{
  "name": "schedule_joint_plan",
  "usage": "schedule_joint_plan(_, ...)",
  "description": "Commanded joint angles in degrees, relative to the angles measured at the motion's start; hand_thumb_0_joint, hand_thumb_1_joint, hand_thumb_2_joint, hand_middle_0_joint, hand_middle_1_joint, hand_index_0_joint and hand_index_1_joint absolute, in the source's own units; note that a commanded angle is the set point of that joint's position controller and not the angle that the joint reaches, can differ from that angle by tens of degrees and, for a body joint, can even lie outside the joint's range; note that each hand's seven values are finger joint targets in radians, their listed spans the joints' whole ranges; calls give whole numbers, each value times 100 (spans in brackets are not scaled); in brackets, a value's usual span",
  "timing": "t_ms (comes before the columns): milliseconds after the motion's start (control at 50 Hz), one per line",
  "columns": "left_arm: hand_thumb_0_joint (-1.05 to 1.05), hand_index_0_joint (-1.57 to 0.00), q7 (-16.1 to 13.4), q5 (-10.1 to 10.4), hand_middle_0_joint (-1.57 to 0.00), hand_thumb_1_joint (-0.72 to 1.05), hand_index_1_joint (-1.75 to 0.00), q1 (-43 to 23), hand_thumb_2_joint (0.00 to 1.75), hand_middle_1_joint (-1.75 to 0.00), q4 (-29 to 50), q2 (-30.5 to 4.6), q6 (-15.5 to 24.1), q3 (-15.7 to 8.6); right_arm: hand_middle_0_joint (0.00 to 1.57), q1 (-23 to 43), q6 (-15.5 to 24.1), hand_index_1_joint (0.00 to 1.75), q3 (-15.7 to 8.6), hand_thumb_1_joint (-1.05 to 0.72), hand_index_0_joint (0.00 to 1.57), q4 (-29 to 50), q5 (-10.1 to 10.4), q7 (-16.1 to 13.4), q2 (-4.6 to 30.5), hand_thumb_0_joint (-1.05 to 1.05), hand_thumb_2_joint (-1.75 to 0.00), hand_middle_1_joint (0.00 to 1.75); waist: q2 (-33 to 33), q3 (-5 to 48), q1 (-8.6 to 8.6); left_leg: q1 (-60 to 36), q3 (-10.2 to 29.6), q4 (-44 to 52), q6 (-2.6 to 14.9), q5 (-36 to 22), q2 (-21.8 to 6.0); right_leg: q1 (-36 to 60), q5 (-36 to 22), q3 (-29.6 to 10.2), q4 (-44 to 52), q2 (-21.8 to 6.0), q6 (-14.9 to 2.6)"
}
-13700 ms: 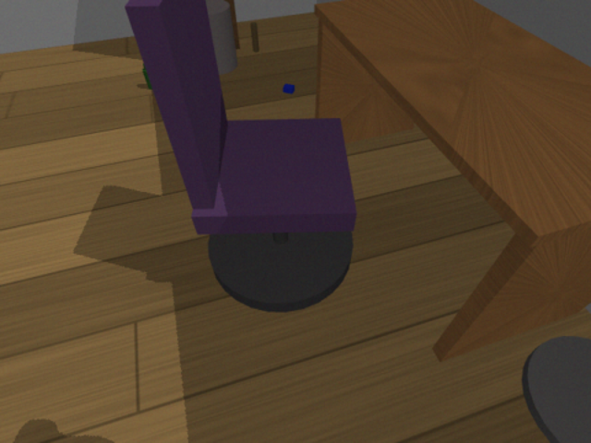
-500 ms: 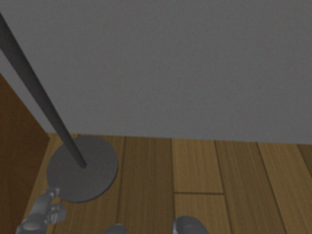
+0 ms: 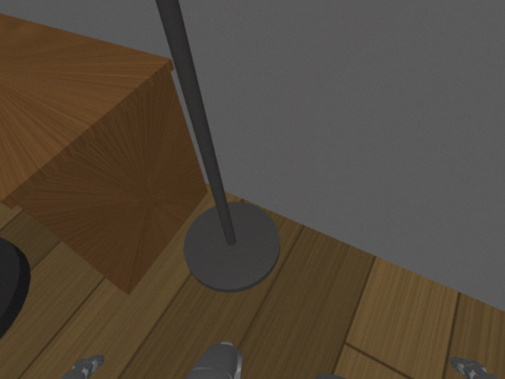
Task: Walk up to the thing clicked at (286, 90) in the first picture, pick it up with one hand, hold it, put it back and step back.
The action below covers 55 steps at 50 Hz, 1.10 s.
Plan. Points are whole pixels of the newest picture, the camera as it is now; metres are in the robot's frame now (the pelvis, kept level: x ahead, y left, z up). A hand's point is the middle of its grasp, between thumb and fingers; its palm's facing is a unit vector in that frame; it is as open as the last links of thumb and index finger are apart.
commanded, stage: walk up
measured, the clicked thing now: out of the picture +1.41 +2.20 -0.75
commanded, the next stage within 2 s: none
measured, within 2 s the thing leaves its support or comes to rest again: neither
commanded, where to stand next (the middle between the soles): +0.09 +0.04 m, yaw +32 degrees
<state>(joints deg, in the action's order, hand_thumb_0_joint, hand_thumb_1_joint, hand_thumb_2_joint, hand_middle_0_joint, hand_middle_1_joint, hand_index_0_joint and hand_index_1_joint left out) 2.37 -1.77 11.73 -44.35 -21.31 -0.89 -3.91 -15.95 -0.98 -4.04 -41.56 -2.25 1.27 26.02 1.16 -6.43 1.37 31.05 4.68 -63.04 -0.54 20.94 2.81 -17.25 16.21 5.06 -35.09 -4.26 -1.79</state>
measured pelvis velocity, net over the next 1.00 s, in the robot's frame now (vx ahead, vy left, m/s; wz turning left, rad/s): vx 0.04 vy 0.00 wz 0.77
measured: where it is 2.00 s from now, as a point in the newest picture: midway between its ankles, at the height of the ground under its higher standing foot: outside the picture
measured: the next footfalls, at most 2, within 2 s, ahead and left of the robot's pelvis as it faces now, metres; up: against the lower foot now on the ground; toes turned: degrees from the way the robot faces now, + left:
left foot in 0.26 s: +0.03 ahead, +0.15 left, +0.00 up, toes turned +13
right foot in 0.56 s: +0.17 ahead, -0.09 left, +0.00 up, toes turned +19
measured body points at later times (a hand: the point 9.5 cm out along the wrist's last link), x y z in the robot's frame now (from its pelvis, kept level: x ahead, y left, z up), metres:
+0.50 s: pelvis +0.03 +0.02 -0.01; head +0.04 +0.04 +0.44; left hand -0.02 +0.34 -0.13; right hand +0.23 -0.25 -0.10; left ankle -0.01 +0.14 -0.73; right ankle +0.12 -0.10 -0.71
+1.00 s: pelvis +0.04 +0.00 -0.02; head +0.06 +0.05 +0.42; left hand -0.06 +0.34 -0.13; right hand +0.30 -0.21 -0.11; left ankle +0.01 +0.14 -0.73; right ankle +0.14 -0.10 -0.69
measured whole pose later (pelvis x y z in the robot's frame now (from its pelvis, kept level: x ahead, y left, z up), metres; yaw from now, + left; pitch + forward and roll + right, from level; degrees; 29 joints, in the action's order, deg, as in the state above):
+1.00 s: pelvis +0.04 +0.00 -0.02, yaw +44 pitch -2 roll +2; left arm 2.4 -0.3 4.9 -42.1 -26.3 -3.7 -4.4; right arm -18.8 -0.2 -2.5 -45.6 -0.9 -0.2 22.5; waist -6.3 -8.8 -1.1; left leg 23.3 5.7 -40.5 -0.1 15.1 5.0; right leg -27.2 29.8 -0.3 -62.6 -4.8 -0.1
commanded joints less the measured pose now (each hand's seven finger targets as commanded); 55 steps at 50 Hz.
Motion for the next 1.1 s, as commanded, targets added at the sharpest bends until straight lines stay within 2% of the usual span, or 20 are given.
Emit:
schedule_joint_plan(0,0,-20,-128,-60,-20,90,-30,73,90,-30,627,-1731,290,-616,20,-30,62,30,-375,-90,20,343,6,44,935,0,-90,30,-1296,312,247,691,-102,529,-130,52,-326,1085,1578,-1533,1984,-1344,-889)
schedule_joint_plan(140,0,-20,2,-49,-20,90,-30,273,90,-30,630,-1916,223,-597,20,118,216,30,-328,-90,20,113,162,44,843,0,-90,30,-1094,477,269,-824,-702,2212,-32,321,-259,623,899,-580,1565,-1558,-883)
schedule_joint_plan(200,0,-20,44,12,-20,90,-30,267,90,-30,627,-1700,114,-462,20,-580,315,30,-366,-90,20,-178,167,-54,860,0,-90,30,-700,870,-100,-2379,-830,3606,162,-305,-50,-13,602,233,195,-1370,-509)
schedule_joint_plan(220,0,-20,26,33,-20,90,-30,490,90,-30,606,-1385,85,-347,20,-817,370,30,-439,-90,20,-225,120,-126,1068,0,-90,30,-60,1034,-250,-3161,-62,4061,390,108,-210,-701,657,493,-937,-1078,-243)
schedule_joint_plan(240,0,-20,42,70,-20,90,-30,560,90,-30,729,-910,63,-201,20,-775,403,30,-545,-90,20,-71,29,-212,1591,0,-90,30,1144,829,-223,-3462,2176,4647,831,654,-1432,-2088,1701,601,-2103,-339,128)
schedule_joint_plan(260,0,-20,-11,50,-20,90,-30,343,90,-30,793,-1325,61,-294,20,-622,402,30,-640,-90,20,122,66,-233,2201,0,-90,30,1126,658,-302,-2775,3915,4736,1760,816,-2448,-2467,1988,-203,-2378,-146,236)
schedule_joint_plan(280,0,-20,-47,35,-20,90,-30,2,90,-30,706,-1685,85,-372,20,-552,397,30,-614,-90,20,23,165,-257,1993,0,-90,30,559,279,-366,-2223,3599,4702,1888,504,-2346,-2141,1713,-674,-2587,-423,165)
schedule_joint_plan(340,0,-20,-75,122,-20,90,-30,706,90,-30,323,-1544,109,-370,20,-109,435,30,-330,-90,20,127,156,-344,1352,0,-90,30,775,346,-8,-2039,1609,3834,1292,-1532,-1339,-1571,999,-631,-2082,-385,98)
schedule_joint_plan(440,0,-20,-148,124,-20,90,-30,588,90,-30,335,-1413,122,-357,20,-31,403,30,-305,-90,20,296,123,-334,1308,0,-90,30,870,466,-13,-1152,1451,3279,1290,-3640,-1237,-460,851,-308,-1574,-20,86)
schedule_joint_plan(520,0,-20,-234,110,-20,90,-30,749,90,-30,218,-1324,232,-360,20,266,258,30,-261,-90,20,413,218,-329,1175,0,-90,30,679,764,218,-829,1254,2250,893,-2855,-716,563,-137,-214,124,324,-167)
schedule_joint_plan(560,0,-20,-270,-6,-20,90,-30,774,90,-30,267,-2130,315,-506,20,257,209,30,-121,-90,20,551,278,-357,614,0,-90,30,-1211,807,314,511,187,442,305,-195,467,1115,221,-2938,1463,-1734,-952)
schedule_joint_plan(580,0,-20,-250,-8,-20,90,-30,309,90,-30,385,-2380,310,-553,20,105,170,30,-238,-90,20,451,208,-442,899,0,-90,30,-1607,714,133,432,145,-514,187,1750,154,620,113,-4017,1874,-2701,-1716)
schedule_joint_plan(680,0,-20,-272,-61,-20,90,-30,55,90,-30,233,-1847,312,-435,20,-99,195,30,-309,-90,20,-29,150,-166,937,0,-90,30,-1275,245,60,27,-192,458,109,666,-285,168,666,-1401,1251,-1304,-976)
schedule_joint_plan(800,0,-20,48,24,-20,90,-30,-604,90,-30,699,-1667,18,-436,20,-529,161,30,-343,-90,20,-157,179,-6,803,0,-90,30,-1146,908,-57,-1629,-888,2808,69,-460,-109,126,-326,164,-202,-1579,-578)
schedule_joint_plan(820,0,-20,53,67,-20,90,-30,-438,90,-30,679,-1410,-75,-358,20,-749,220,30,-389,-90,20,-254,147,-75,875,0,-90,30,-540,1028,-114,-2005,-719,3336,190,-611,161,-4,-16,440,-1155,-1174,-332)
schedule_joint_plan(840,0,-20,68,128,-20,90,-30,-359,90,-30,744,-1138,-150,-240,20,-656,252,30,-467,-90,20,-162,83,-152,1232,0,-90,30,472,681,-128,-2103,574,3938,533,-357,-256,-860,982,534,-2184,-715,-52)
schedule_joint_plan(860,0,-20,86,107,-20,90,-30,-603,90,-30,1037,-905,-162,-175,20,-581,282,30,-586,-90,20,52,-4,-238,1939,0,-90,30,1428,554,-72,-2256,3250,4376,1069,-854,-1574,-2225,2141,193,-2863,35,300)
schedule_joint_plan(880,0,-20,-23,120,-20,90,-30,-941,90,-30,1105,-1369,-148,-301,20,-553,280,30,-624,-90,20,130,24,-248,2149,0,-90,30,1116,592,-266,-1687,4367,4636,1750,-791,-1964,-1933,2135,-899,-3055,29,206)
schedule_joint_plan(940,0,-20,-74,174,-20,90,-30,-377,90,-30,738,-1409,-95,-294,20,-14,289,30,-415,-90,20,233,146,-385,1440,0,-90,30,632,994,106,-2333,2648,3692,1362,-1972,-1278,-1863,1247,-984,-3042,-153,102)
schedule_joint_plan(1080,0,-20,-83,104,-20,90,-30,-546,90,-30,956,-1237,-64,-338,20,-386,267,30,-470,-90,20,523,1,-401,1355,0,-90,30,800,1009,-55,-1567,3040,3366,1330,-2393,-1031,-1044,1291,-916,-1987,329,-75)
